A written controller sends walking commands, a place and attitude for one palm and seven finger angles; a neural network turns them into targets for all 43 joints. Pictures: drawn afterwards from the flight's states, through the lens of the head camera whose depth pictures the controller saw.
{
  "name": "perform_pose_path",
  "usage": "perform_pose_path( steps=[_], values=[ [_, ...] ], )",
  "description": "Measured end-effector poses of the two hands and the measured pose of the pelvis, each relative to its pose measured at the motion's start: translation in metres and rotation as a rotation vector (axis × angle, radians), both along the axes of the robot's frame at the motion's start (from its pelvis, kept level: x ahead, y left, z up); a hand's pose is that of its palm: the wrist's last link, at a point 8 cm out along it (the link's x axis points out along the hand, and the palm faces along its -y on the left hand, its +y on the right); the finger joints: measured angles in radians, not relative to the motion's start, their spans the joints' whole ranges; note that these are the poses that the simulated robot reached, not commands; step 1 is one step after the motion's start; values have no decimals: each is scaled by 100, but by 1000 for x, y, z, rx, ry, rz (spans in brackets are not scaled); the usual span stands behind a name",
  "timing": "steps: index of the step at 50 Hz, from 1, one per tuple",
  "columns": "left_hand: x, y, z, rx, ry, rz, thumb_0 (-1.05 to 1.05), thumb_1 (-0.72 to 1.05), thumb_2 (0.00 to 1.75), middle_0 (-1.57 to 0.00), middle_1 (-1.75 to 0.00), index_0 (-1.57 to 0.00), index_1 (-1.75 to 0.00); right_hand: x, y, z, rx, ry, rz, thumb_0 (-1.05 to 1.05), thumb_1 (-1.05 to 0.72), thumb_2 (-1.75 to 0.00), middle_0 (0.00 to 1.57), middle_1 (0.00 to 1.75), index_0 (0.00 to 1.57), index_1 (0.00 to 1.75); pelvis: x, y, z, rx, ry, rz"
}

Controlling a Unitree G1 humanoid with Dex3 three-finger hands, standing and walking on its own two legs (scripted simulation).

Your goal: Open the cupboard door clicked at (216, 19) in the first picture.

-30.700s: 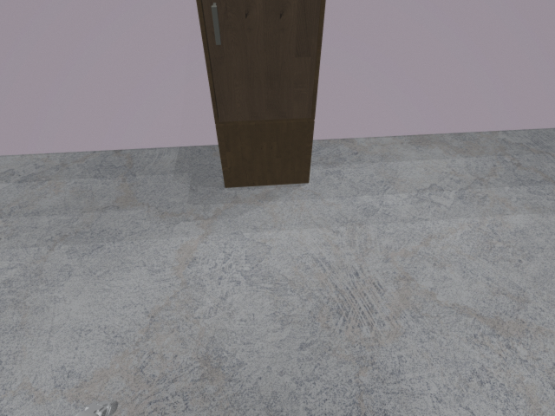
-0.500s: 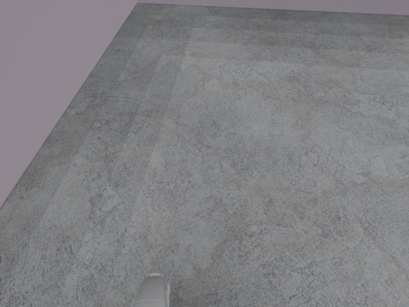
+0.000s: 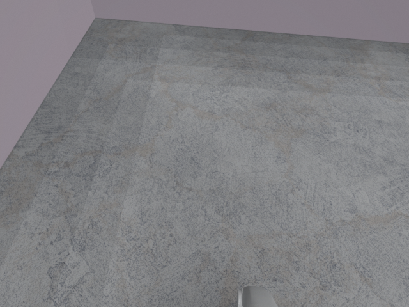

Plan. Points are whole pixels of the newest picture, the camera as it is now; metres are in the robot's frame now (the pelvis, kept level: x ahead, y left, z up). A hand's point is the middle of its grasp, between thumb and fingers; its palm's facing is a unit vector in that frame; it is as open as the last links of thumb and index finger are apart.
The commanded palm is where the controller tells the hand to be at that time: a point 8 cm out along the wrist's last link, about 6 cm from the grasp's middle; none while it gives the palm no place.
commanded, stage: walk to a spot facing it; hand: left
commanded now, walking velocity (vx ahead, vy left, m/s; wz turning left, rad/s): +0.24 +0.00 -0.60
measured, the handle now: out of the picture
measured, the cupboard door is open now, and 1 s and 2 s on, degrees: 41 41 41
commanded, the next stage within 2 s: turn to face it in 0.16 s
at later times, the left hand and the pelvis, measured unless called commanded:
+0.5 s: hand (165, 217) +0.35 +0.13 -0.17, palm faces -0.11 -0.97 -0.22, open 7.2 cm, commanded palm none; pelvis +0.22 -0.03 -0.01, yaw -5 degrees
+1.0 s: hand (134, 197) +0.40 +0.22 -0.18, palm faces +0.19 -0.96 -0.22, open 7.4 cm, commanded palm none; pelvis +0.33 +0.01 -0.01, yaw +10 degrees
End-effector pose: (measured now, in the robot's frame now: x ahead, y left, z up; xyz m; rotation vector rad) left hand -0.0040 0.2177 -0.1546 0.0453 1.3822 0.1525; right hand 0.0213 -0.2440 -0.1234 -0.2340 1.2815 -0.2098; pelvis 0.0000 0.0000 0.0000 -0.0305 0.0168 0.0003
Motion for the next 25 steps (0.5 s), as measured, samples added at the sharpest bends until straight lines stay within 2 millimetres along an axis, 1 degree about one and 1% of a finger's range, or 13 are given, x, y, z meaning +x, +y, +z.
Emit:
perform_pose_path(
  steps=[2, 4, 6, 8, 11, 14, 16, 18, 22, 25],
  values=[
    [50, 10, 2, 15, -59, -34, 0, 91, 90, -20, -30, -20, -30, -15, 0, 3, -10, 69, -45, -1, -95, -90, 20, 30, 20, 30, 19, 2, 1, -6, 1, -18],
    [96, 16, 4, 25, -107, -68, 0, 92, 90, -20, -30, -19, -30, -28, 3, 4, -8, 134, -88, -1, -94, -90, 20, 30, 20, 30, 37, 3, 1, -9, 2, -35],
    [140, 17, 5, 31, -144, -107, 0, 92, 90, -20, -30, -19, -30, -39, 10, 4, 5, 195, -128, 0, -94, -90, 20, 30, 20, 30, 56, 2, 0, -11, 4, -50],
    [182, 14, 6, 33, -174, -151, 0, 92, 90, -19, -30, -19, -30, -45, 20, 3, 28, 251, -166, 0, -93, -90, 20, 30, 20, 30, 75, 1, -3, -11, 7, -67],
    [240, 1, 5, 34, -210, -221, 0, 92, 90, -19, -30, -19, -30, -47, 35, -1, 74, 320, -227, 1, -92, -90, 20, 30, 20, 30, 103, -5, -8, -4, 9, -97],
    [288, -16, 5, 40, -240, -277, 0, 91, 90, -19, -30, -19, -30, -35, 42, -9, 120, 362, -290, 1, -91, -90, 20, 30, 20, 30, 135, -15, -14, 16, 2, -135],
    [312, -25, 3, 52, -266, -297, 0, 91, 90, -20, -30, -19, -30, -18, 41, -19, 148, 368, -318, 1, -91, -90, 20, 30, 20, 30, 158, -22, -21, 46, 0, -147],
    [324, -32, 3, 66, -265, -296, 0, 91, 90, -20, -30, -20, -30, 11, 37, -28, 164, 347, -325, 1, -91, -90, 20, 30, 20, 30, 174, -26, -22, 46, -3, -148],
    [333, -43, 10, 73, -201, -287, 0, 91, 90, -20, -30, -20, -30, 89, 26, -32, 183, 237, -292, 1, -91, -90, 20, 30, 20, 30, 202, -32, -11, 39, 9, -125],
    [346, -41, 17, 92, -212, -230, -2, 94, 89, -20, -30, -20, -30, 146, 21, -31, 194, 162, -240, 1, -91, -90, 20, 30, 20, 30, 222, -34, -5, 45, 25, -96]
  ],
)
